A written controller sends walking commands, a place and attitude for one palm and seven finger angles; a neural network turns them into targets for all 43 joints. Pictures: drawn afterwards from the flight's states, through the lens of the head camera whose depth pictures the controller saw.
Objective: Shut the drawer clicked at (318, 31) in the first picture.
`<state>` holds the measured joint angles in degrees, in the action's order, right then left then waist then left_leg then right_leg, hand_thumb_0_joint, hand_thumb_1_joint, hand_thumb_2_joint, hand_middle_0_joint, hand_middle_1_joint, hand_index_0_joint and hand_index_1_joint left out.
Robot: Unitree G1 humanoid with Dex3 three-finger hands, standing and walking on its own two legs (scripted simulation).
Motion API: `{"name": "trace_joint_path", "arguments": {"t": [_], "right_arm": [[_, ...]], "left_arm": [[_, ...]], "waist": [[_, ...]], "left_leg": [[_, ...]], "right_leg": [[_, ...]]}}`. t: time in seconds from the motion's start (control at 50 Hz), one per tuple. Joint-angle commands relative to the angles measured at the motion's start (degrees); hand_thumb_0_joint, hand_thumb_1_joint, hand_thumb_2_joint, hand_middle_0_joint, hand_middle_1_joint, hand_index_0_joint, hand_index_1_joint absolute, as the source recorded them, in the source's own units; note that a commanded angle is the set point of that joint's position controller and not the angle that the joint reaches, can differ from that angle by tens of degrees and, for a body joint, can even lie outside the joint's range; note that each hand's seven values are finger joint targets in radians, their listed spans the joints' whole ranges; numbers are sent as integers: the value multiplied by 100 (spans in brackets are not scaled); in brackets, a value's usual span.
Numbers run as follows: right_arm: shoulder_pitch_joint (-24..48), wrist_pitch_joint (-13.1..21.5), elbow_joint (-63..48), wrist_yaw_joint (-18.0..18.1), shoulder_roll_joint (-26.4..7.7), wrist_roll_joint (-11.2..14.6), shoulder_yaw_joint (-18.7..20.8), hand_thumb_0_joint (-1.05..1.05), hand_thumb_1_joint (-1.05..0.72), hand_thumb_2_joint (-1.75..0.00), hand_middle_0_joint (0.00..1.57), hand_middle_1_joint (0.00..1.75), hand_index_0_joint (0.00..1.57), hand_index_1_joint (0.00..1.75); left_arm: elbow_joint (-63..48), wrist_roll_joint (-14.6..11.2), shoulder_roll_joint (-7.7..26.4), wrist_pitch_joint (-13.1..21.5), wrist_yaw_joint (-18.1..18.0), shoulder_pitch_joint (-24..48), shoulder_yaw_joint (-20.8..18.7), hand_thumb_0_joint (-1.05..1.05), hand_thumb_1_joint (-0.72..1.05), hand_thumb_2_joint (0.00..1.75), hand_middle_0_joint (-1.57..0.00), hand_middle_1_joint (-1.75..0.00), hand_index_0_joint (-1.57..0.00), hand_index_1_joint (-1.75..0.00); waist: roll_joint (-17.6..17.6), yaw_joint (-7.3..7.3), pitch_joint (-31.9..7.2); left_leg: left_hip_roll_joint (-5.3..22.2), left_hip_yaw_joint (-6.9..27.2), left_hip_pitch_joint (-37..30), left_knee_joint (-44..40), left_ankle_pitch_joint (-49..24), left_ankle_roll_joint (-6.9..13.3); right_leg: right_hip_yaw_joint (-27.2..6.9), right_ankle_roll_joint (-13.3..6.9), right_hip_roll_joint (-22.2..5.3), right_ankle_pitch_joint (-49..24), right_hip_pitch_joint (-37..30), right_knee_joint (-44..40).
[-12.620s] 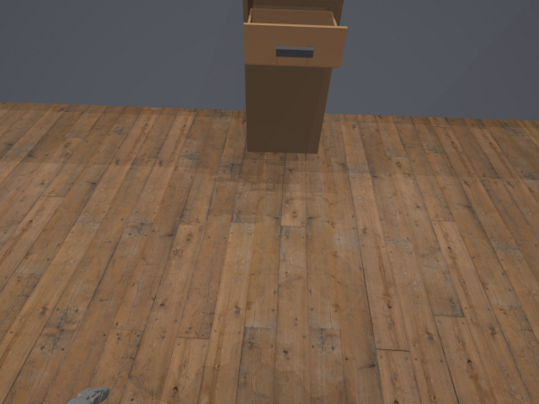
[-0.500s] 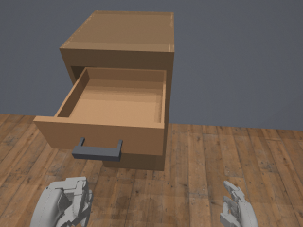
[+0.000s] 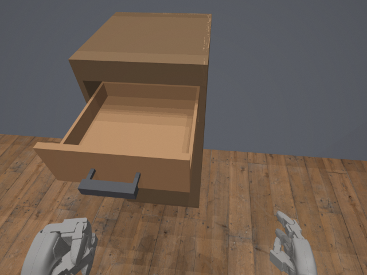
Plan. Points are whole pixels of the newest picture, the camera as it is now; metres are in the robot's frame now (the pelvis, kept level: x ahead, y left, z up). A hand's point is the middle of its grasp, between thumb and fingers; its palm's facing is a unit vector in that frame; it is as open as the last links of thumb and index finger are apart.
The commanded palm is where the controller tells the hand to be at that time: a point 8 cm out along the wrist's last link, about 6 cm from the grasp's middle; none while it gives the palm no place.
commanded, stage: bring the fist close to the handle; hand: left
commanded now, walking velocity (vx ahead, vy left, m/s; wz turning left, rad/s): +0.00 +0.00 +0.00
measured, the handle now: (111, 181) +0.32 +0.21 +0.02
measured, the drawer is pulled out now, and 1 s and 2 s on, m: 0.29 0.29 0.26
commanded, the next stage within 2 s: push the drawer shut in 1.22 s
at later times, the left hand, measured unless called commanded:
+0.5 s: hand (106, 237) +0.18 +0.17 +0.05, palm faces -0.02 -1.00 -0.04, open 3.3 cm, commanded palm +0.16 +0.23 +0.05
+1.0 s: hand (114, 229) +0.21 +0.17 +0.01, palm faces -0.03 -1.00 -0.04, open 3.3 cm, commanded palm +0.19 +0.23 +0.02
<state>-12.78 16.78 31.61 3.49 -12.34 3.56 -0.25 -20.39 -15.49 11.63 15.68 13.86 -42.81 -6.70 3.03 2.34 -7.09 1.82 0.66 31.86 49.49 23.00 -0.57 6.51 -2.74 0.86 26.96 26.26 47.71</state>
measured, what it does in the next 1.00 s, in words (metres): stands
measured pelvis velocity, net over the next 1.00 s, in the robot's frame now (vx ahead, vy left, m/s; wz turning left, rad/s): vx -0.01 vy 0.02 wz -0.03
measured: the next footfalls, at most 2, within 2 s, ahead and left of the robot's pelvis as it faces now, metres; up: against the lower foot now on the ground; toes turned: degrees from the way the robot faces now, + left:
none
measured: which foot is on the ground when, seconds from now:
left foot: down 0.00-1.00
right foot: down 0.00-1.00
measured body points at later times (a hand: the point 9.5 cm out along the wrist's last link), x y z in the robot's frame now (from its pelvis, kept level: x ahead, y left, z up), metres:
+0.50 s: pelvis -0.01 +0.01 -0.02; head +0.03 +0.01 +0.43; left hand +0.18 +0.22 +0.05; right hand +0.17 -0.22 -0.09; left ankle +0.02 +0.13 -0.70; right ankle -0.02 -0.08 -0.70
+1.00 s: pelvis -0.01 +0.02 -0.04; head +0.05 +0.02 +0.40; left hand +0.21 +0.23 +0.02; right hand +0.17 -0.22 -0.12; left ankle +0.02 +0.13 -0.70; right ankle -0.02 -0.08 -0.70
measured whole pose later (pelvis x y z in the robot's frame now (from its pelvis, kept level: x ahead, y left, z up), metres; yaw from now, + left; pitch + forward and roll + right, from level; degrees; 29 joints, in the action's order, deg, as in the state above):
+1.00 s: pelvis -0.01 +0.02 -0.04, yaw -1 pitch +15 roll -2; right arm -12.8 7.6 28.6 1.9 -12.6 1.2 -0.7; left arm -7.2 -11.4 11.1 21.2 7.6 -25.6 -3.1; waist 2.0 -0.8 -8.6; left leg 1.9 -0.1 51.9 65.0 28.3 1.0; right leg 5.6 -1.6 0.2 31.9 46.2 63.0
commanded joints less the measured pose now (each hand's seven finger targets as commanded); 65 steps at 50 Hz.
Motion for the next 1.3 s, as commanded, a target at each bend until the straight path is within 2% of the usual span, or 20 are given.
{"name": "trace_joint_path", "arguments": {"t": [0.0, 0.1, 0.18, 0.22, 0.26, 0.36, 0.4, 0.54, 0.56, 0.6, 0.66, 0.68, 0.72, 0.8, 0.92, 0.96, 0.98, 1.1, 1.26, 1.28], "right_arm": [[483, 331, -865, -14, -598, -47, 232, 0, -90, -90, 20, 30, 20, 30], [478, 297, -804, -20, -610, -84, 257, 0, -90, -90, 20, 30, 20, 30], [506, 261, -826, -57, -635, -102, 276, 0, -90, -90, 20, 30, 20, 30], [496, 221, -846, -68, -660, -113, 283, 0, -90, -90, 20, 30, 20, 30], [555, 141, -809, -55, -676, -127, 308, 0, -90, -90, 20, 30, 20, 30], [512, 37, -922, -55, -706, -158, 275, 0, -90, -90, 20, 30, 20, 30], [452, 18, -966, -59, -709, -174, 252, 0, -90, -90, 20, 30, 20, 30], [362, -133, -1030, -105, -754, -225, 277, 0, -90, -90, 20, 30, 20, 30], [374, -200, -1008, -98, -764, -233, 293, 0, -90, -90, 20, 30, 20, 30], [352, -267, -1117, -111, -763, -230, 275, 0, -90, -90, 20, 30, 20, 30], [353, -343, -1101, -97, -772, -248, 267, 0, -90, -90, 20, 30, 20, 30], [321, -347, -1146, -113, -749, -256, 249, 0, -90, -90, 20, 30, 20, 30], [272, -360, -1124, -129, -741, -276, 260, 0, -90, -90, 20, 30, 20, 30], [244, -438, -1102, -156, -769, -293, 265, 0, -90, -90, 20, 30, 20, 30], [215, -576, -1262, -133, -790, -242, 267, 0, -90, -90, 20, 30, 20, 30], [217, -643, -1226, -96, -784, -227, 271, 0, -90, -90, 20, 30, 20, 30], [218, -650, -1242, -100, -761, -229, 254, 0, -90, -90, 20, 30, 20, 30], [202, -663, -1204, -86, -786, -229, 242, 0, -90, -90, 20, 30, 20, 30], [187, -645, -1225, -72, -792, -229, 272, 0, -90, -90, 20, 30, 20, 30], [181, -649, -1247, -85, -763, -230, 262, 0, -90, -90, 20, 30, 20, 30]], "left_arm": [[-916, -62, 630, 539, 131, 172, -454, 0, 90, 90, -140, -160, -140, -160], [-670, -108, 651, 728, 170, 462, -541, 0, 90, 90, -140, -160, -140, -160], [-462, -87, 422, 764, 156, 444, -323, 0, 90, 90, -140, -160, -140, -160], [-332, -83, 389, 728, 133, 585, -261, 0, 90, 90, -140, -160, -140, -160], [-125, -20, 544, 710, 57, 584, -436, 0, 90, 90, -140, -160, -140, -160], [-278, 93, 506, 838, -140, 1109, -237, 0, 90, 90, -140, -160, -140, -160], [-287, 134, 370, 910, -227, 1258, -73, 0, 90, 90, -140, -160, -140, -160], [66, 245, 278, 901, -429, 1265, 48, 0, 90, 90, -140, -160, -140, -160], [206, 303, 387, 859, -476, 1268, -72, 0, 90, 90, -140, -160, -140, -160], [56, 314, 283, 845, -487, 1406, 99, 0, 90, 90, -140, -160, -140, -160], [75, 368, 427, 893, -596, 1637, -14, 0, 90, 90, -140, -160, -140, -160], [1, 376, 296, 947, -619, 1654, 118, 0, 90, 90, -140, -160, -140, -160], [-21, 344, 328, 1039, -663, 1693, 62, 0, 90, 90, -140, -160, -140, -160], [296, 389, 281, 1140, -669, 1844, 122, 0, 90, 90, -140, -160, -140, -160], [-27, 308, 510, 974, -620, 1678, -37, 0, 90, 90, -140, -160, -140, -160], [82, 300, 653, 886, -647, 1681, -220, 0, 90, 90, -140, -160, -140, -160], [13, 276, 524, 883, -640, 1714, -120, 0, 90, 90, -140, -160, -140, -160], [334, 213, 375, 899, -564, 1746, -15, 0, 90, 90, -140, -160, -140, -160], [22, 182, 638, 1003, -507, 1706, -203, 0, 90, 90, -140, -160, -140, -160], [-3, 177, 545, 1001, -528, 1638, -136, 0, 90, 90, -140, -160, -140, -160]], "waist": [[-248, -174, -169], [-329, -216, -358], [-181, -204, -440], [-354, -238, -422], [-530, -209, -352], [-192, -276, -454], [-38, -297, -550], [-184, -311, -913], [-348, -303, -885], [-183, -320, -968], [-147, -339, -941], [-8, -332, -977], [-60, -341, -1151], [-156, -408, -1147], [23, -321, -1494], [-128, -332, -1417], [-53, -354, -1377], [-208, -459, -1038], [38, -370, -1381], [86, -356, -1368]], "left_leg": [[-233, 29, -373, -384, -1176, 257], [-233, 45, -298, -267, -1199, 262], [-235, 42, -284, -268, -1232, 269], [-230, 68, -155, -244, -1141, 266], [-214, 73, 0, -217, -1052, 272], [-189, 93, 77, -152, -802, 269], [-178, 124, 88, -131, -689, 251], [-146, 149, 337, 130, -772, 223], [-132, 163, 431, 148, -776, 229], [-132, 155, 436, 203, -783, 222], [-111, 177, 559, 298, -737, 221], [-103, 187, 516, 306, -768, 211], [-95, 196, 532, 407, -877, 199], [-93, 193, 818, 626, -777, 196], [-106, 140, 666, 547, -856, 218], [-102, 128, 760, 575, -897, 228], [-104, 134, 725, 570, -912, 225], [-103, 161, 915, 615, -682, 222], [-91, 167, 695, 599, -965, 226], [-103, 157, 676, 583, -1012, 223]], "right_leg": [[-673, 294, -158, -1861, 123, -968], [-679, 306, -173, -1888, 181, -874], [-524, 254, -124, -1771, 315, -703], [-513, 261, -122, -1631, 398, -665], [-527, 254, -108, -1449, 450, -654], [-432, 204, -65, -968, 798, -411], [-352, 177, -45, -788, 968, -266], [-303, 172, -23, -947, 1181, 100], [-302, 172, -13, -950, 1169, 125], [-292, 171, -14, -963, 1283, 221], [-310, 151, -2, -878, 1404, 309], [-278, 137, 2, -875, 1489, 375], [-268, 134, 9, -992, 1504, 473], [-297, 144, 15, -926, 1736, 619], [-360, 136, 17, -1050, 1401, 516], [-386, 148, 35, -1125, 1326, 477], [-366, 152, 30, -1151, 1373, 488], [-350, 170, 38, -920, 1572, 436], [-346, 139, 43, -1139, 1423, 498], [-341, 139, 39, -1203, 1395, 505]]}}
